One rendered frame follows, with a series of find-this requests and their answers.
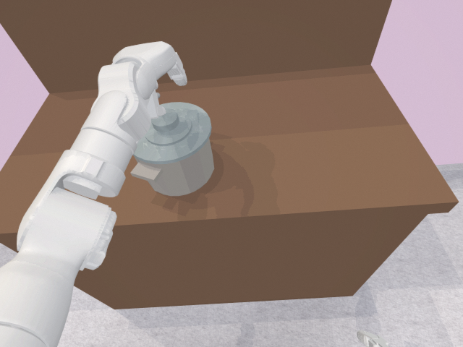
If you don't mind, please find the knob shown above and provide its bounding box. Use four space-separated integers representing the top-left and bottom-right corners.
151 108 179 132

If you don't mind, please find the robot left hand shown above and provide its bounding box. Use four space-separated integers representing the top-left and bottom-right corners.
113 41 187 119

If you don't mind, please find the pot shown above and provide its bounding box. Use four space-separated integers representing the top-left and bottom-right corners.
131 139 214 196

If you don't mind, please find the robot left forearm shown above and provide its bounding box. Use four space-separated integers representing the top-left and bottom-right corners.
17 54 156 251

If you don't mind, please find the table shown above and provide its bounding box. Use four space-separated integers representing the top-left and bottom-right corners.
0 0 459 309

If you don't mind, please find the robot left upper arm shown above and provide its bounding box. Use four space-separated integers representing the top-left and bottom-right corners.
0 187 117 347

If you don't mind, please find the lid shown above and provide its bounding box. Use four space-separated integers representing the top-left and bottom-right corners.
133 102 212 164

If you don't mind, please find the robot right hand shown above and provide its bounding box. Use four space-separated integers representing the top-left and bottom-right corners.
357 330 388 347

